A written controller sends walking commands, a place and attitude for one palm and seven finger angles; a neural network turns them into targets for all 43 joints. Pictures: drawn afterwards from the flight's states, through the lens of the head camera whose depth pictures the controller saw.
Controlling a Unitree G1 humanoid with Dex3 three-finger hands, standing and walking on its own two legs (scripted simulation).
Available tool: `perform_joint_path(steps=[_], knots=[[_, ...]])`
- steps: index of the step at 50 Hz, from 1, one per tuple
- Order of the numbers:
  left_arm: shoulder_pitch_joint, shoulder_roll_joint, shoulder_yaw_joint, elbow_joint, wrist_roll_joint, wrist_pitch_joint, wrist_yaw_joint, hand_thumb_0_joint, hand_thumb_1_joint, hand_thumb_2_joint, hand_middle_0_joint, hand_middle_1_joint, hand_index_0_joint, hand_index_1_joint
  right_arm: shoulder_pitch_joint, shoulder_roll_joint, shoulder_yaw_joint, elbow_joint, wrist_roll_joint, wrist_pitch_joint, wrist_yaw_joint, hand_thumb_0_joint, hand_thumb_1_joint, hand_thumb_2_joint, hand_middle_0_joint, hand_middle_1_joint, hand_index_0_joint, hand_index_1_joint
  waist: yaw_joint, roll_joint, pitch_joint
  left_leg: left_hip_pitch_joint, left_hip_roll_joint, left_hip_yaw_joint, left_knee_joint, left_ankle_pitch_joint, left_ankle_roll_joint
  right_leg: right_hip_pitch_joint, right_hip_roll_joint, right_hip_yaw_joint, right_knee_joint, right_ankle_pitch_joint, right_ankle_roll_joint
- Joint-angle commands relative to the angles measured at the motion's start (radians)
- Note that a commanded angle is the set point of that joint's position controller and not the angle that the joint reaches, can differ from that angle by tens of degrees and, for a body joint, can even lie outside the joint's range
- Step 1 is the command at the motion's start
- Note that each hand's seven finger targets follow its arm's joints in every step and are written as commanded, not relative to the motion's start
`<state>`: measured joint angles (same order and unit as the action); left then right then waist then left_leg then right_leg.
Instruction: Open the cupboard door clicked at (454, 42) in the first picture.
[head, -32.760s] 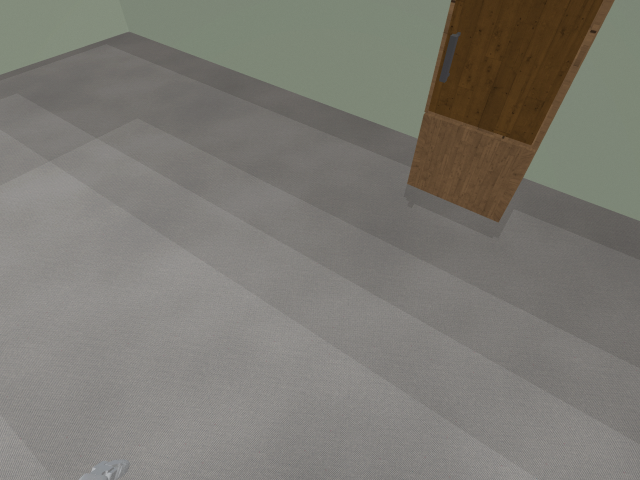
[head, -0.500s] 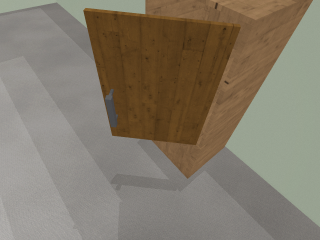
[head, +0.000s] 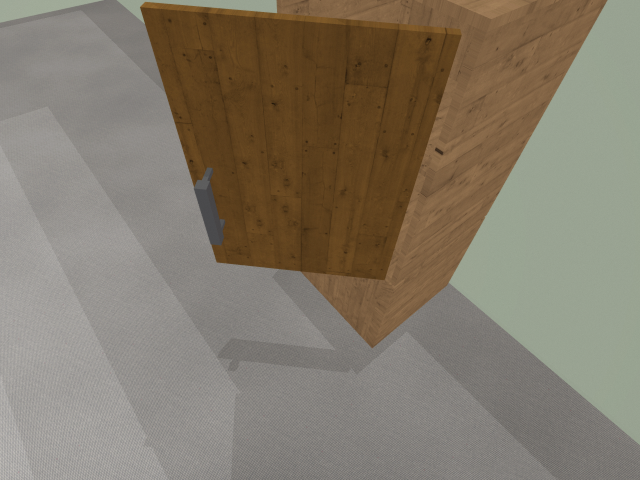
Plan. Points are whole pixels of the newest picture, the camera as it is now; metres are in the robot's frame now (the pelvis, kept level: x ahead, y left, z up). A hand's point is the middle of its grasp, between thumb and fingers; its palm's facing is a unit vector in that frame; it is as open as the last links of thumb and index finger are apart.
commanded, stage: come to a stop and stand still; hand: left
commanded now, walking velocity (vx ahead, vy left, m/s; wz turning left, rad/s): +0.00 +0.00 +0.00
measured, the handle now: (213, 207) +0.60 +0.25 -0.10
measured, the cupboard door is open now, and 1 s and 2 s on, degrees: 45 45 45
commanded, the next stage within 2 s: look again from close up in 1.66 s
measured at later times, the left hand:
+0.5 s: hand out of the picture +0.02 +0.27 -0.16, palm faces +0.01 -0.96 -0.29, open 7.3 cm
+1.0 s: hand out of the picture -0.02 +0.25 -0.15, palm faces -0.03 -0.95 -0.31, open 7.3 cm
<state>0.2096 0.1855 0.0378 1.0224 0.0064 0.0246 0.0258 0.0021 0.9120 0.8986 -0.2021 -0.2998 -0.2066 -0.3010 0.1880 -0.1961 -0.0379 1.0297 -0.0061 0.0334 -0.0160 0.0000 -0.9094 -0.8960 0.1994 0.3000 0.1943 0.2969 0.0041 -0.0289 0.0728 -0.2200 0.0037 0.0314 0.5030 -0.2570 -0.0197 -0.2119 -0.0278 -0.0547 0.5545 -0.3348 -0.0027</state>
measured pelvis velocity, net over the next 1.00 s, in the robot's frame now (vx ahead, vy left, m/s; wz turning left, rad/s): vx -0.05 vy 0.02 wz -0.01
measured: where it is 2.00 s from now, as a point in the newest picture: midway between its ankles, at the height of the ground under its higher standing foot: outside the picture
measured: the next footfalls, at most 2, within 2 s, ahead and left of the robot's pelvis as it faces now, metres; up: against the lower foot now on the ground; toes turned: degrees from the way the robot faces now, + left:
none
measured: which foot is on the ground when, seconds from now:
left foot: down 0.00-1.00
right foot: down 0.00-1.00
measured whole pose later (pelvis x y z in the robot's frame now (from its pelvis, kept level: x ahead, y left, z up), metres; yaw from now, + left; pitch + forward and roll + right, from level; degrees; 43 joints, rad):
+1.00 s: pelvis -0.05 +0.02 +0.01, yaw -1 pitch -2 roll +0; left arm 0.27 0.30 0.00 1.06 0.02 0.00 0.01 0.00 0.91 0.90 -0.20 -0.30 -0.21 -0.30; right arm 0.23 -0.31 -0.02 1.07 -0.01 0.00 0.01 0.00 -0.91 -0.90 0.20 0.30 0.20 0.30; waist -0.01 0.00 0.02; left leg -0.22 -0.02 0.05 0.40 -0.15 0.04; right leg -0.20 -0.05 -0.03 0.43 -0.19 0.02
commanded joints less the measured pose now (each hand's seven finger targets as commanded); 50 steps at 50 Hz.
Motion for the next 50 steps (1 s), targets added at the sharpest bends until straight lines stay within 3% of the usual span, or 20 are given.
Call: perform_joint_path(steps=[1,2,3,4,5,7,9,10,12,17,21,26,30,35,40,50], knots=[[0.028,0.078,0.012,-0.043,0.008,-0.005,0.008,0.000,0.900,0.900,-0.200,-0.300,-0.200,-0.300,0.020,-0.154,-0.018,-0.041,-0.015,-0.015,-0.012,0.000,-0.900,-0.900,0.200,0.300,0.200,0.300,0.022,0.083,-0.050,-0.065,0.201,-0.164,-0.153,0.079,0.102,0.040,-0.039,0.061,-0.111,0.001,0.004],[0.078,0.274,-0.008,-0.087,0.022,-0.046,0.014,0.000,0.900,0.900,-0.200,-0.300,-0.200,-0.300,-0.057,-0.237,-0.022,-0.146,-0.011,-0.032,-0.002,0.000,-0.900,-0.900,0.200,0.300,0.200,0.300,0.026,0.144,0.052,-0.082,0.063,-0.094,-0.107,0.036,0.055,0.018,-0.039,0.071,-0.151,0.046,-0.022],[0.105,0.207,0.013,-0.099,0.020,-0.047,0.021,0.000,0.900,0.900,-0.200,-0.300,-0.200,-0.300,-0.061,-0.164,-0.026,-0.182,-0.019,-0.048,0.001,0.000,-0.900,-0.900,0.200,0.300,0.200,0.300,0.023,0.086,-0.075,-0.074,0.049,-0.077,0.030,0.045,0.045,-0.020,-0.122,0.181,-0.136,0.067,-0.047],[0.082,0.169,0.014,-0.092,0.019,-0.048,0.026,0.000,0.900,0.900,-0.200,-0.300,-0.200,-0.300,-0.011,-0.094,-0.020,-0.167,-0.022,-0.044,-0.001,0.000,-0.900,-0.900,0.200,0.300,0.200,0.300,-0.017,0.090,-0.129,-0.056,0.041,-0.060,0.050,0.062,0.032,-0.011,-0.169,0.231,-0.138,0.106,-0.074],[0.066,0.185,0.002,-0.102,0.014,-0.050,0.026,0.000,0.900,0.900,-0.200,-0.300,-0.200,-0.300,0.011,-0.088,-0.014,-0.160,-0.020,-0.041,-0.001,0.000,-0.900,-0.900,0.200,0.300,0.200,0.300,-0.022,0.086,-0.122,-0.034,0.032,-0.057,0.047,0.070,0.031,-0.018,-0.171,0.222,-0.135,0.147,-0.081],[0.074,0.169,-0.001,-0.126,0.019,-0.048,0.022,0.000,0.900,0.900,-0.200,-0.300,-0.200,-0.300,0.044,-0.090,-0.013,-0.170,-0.018,-0.047,0.001,0.000,-0.900,-0.900,0.200,0.300,0.200,0.300,-0.026,0.051,-0.122,-0.004,0.055,-0.067,0.029,0.162,0.049,-0.039,-0.121,0.155,-0.094,0.224,-0.061],[0.085,0.168,0.001,-0.129,0.019,-0.045,0.022,0.000,0.900,0.900,-0.200,-0.300,-0.200,-0.300,0.045,-0.133,-0.025,-0.177,-0.014,-0.057,-0.004,0.000,-0.900,-0.900,0.200,0.300,0.200,0.300,-0.019,0.059,-0.128,0.020,0.092,-0.098,0.013,0.373,0.072,-0.035,-0.070,0.083,-0.026,0.295,-0.034],[0.100,0.167,0.001,-0.132,0.017,-0.043,0.022,0.000,0.900,0.900,-0.200,-0.300,-0.200,-0.300,0.048,-0.153,-0.029,-0.180,-0.012,-0.060,-0.007,0.000,-0.900,-0.900,0.200,0.300,0.200,0.300,-0.011,0.057,-0.143,0.040,0.109,-0.109,0.011,0.465,0.082,-0.027,-0.055,0.059,-0.011,0.288,-0.025],[0.113,0.163,-0.003,-0.135,0.017,-0.037,0.022,0.000,0.900,0.900,-0.200,-0.300,-0.200,-0.300,0.042,-0.172,-0.029,-0.180,-0.010,-0.064,-0.010,0.000,-0.900,-0.900,0.200,0.300,0.200,0.300,-0.002,0.086,-0.132,0.037,0.124,-0.120,-0.006,0.533,0.095,-0.012,-0.038,0.045,-0.011,0.239,-0.016],[0.094,0.188,0.002,-0.138,0.017,-0.028,0.014,0.000,0.900,0.900,-0.200,-0.300,-0.200,-0.300,0.002,-0.199,-0.031,-0.182,-0.012,-0.064,-0.007,0.000,-0.900,-0.900,0.200,0.300,0.200,0.300,0.007,0.095,-0.045,-0.051,0.119,-0.148,-0.110,0.260,0.096,-0.011,-0.039,0.047,-0.047,0.135,-0.011],[0.070,0.211,0.006,-0.135,0.020,-0.024,0.006,0.000,0.900,0.900,-0.200,-0.300,-0.200,-0.300,-0.016,-0.231,-0.035,-0.174,-0.014,-0.061,-0.001,0.000,-0.900,-0.900,0.200,0.300,0.200,0.300,0.005,0.087,0.002,-0.112,0.127,-0.183,-0.221,-0.071,0.090,-0.014,-0.042,0.049,-0.068,0.075,-0.007],[0.060,0.235,0.009,-0.121,0.022,-0.033,0.000,0.000,0.900,0.900,-0.200,-0.300,-0.200,-0.300,-0.017,-0.252,-0.038,-0.152,-0.014,-0.062,0.006,0.000,-0.900,-0.900,0.200,0.300,0.200,0.300,0.005,0.053,-0.024,-0.105,0.122,-0.190,-0.263,-0.188,0.084,0.004,-0.057,0.066,-0.107,0.066,-0.017],[0.055,0.255,0.011,-0.106,0.022,-0.036,-0.003,0.000,0.900,0.900,-0.200,-0.300,-0.200,-0.300,-0.019,-0.274,-0.040,-0.130,-0.013,-0.061,0.009,0.000,-0.900,-0.900,0.200,0.300,0.200,0.300,0.003,0.058,-0.021,-0.109,0.122,-0.194,-0.287,-0.245,0.078,0.006,-0.062,0.077,-0.133,0.035,-0.020],[0.052,0.275,0.008,-0.082,0.020,-0.041,-0.006,0.000,0.900,0.900,-0.200,-0.300,-0.200,-0.300,-0.011,-0.286,-0.037,-0.095,-0.011,-0.060,0.012,0.000,-0.900,-0.900,0.200,0.300,0.200,0.300,-0.002,0.044,-0.024,-0.095,0.113,-0.182,-0.280,-0.229,0.071,-0.002,-0.079,0.100,-0.174,0.006,-0.026],[0.054,0.281,0.005,-0.053,0.020,-0.042,-0.008,0.000,0.900,0.900,-0.200,-0.300,-0.200,-0.300,-0.003,-0.296,-0.035,-0.064,-0.010,-0.059,0.012,0.000,-0.900,-0.900,0.200,0.300,0.200,0.300,-0.004,0.068,-0.022,-0.087,0.112,-0.177,-0.281,-0.237,0.065,-0.010,-0.083,0.109,-0.193,-0.008,-0.025],[0.031,0.285,-0.006,-0.018,0.013,-0.055,-0.005,0.000,0.900,0.900,-0.200,-0.300,-0.200,-0.300,0.004,-0.279,-0.019,-0.013,-0.006,-0.061,0.012,0.000,-0.900,-0.900,0.200,0.300,0.200,0.300,-0.016,0.022,-0.034,-0.017,0.097,-0.128,-0.217,-0.070,0.050,-0.036,-0.108,0.150,-0.253,0.004,-0.031]])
